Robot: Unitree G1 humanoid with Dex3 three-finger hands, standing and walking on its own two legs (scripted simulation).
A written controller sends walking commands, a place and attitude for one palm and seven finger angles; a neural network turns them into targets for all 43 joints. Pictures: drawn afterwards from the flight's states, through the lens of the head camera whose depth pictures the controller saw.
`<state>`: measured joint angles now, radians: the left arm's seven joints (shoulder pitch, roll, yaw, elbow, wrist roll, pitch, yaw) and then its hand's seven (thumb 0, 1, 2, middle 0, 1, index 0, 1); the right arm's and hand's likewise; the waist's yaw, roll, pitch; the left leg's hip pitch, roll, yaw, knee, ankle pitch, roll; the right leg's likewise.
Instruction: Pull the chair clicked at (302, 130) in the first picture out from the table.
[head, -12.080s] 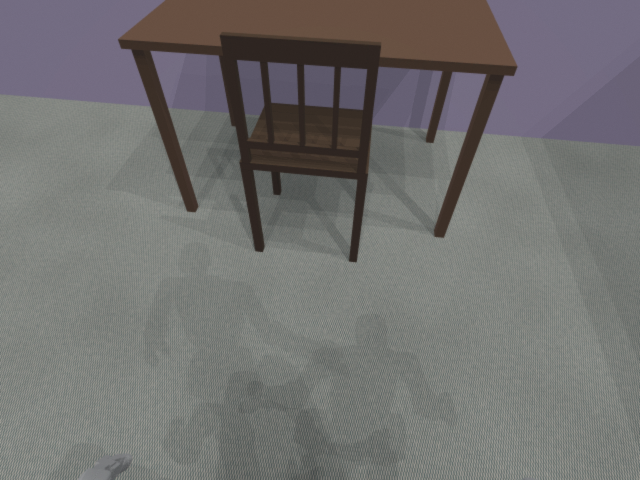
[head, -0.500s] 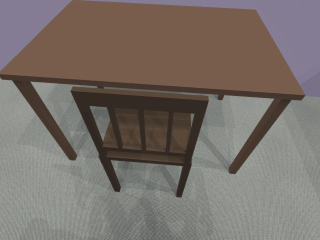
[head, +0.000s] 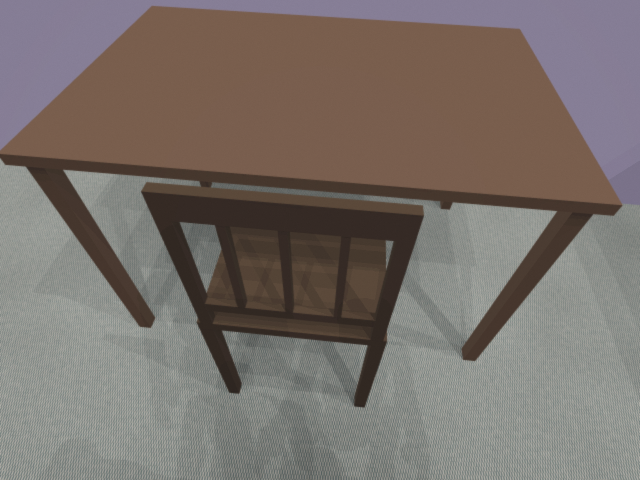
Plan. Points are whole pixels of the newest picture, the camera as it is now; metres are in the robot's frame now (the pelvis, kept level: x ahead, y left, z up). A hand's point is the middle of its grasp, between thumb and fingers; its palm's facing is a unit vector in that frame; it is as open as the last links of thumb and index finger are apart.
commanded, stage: come to a stop and stand still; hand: left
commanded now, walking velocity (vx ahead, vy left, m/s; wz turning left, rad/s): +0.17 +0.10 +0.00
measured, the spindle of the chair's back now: (287, 272) +0.47 +0.09 -0.10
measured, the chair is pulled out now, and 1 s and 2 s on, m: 0.00 0.00 0.00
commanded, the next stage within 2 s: look again from close up in 1.02 s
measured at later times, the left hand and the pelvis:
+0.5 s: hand out of the picture +0.09 +0.18 -0.17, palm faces +0.01 -0.97 -0.25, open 7.4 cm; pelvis +0.03 +0.00 +0.00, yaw -1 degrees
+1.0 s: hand out of the picture +0.00 +0.15 -0.16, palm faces +0.02 -0.98 -0.21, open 7.4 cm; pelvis +0.02 -0.02 +0.01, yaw +0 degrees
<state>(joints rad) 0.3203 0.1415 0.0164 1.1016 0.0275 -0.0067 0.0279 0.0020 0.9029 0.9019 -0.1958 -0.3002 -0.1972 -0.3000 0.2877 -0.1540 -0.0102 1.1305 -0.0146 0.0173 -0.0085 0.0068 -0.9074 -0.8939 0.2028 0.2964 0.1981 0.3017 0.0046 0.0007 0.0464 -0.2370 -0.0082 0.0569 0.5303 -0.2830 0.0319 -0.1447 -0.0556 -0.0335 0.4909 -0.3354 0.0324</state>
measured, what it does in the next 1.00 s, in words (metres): steps on the spot: right foot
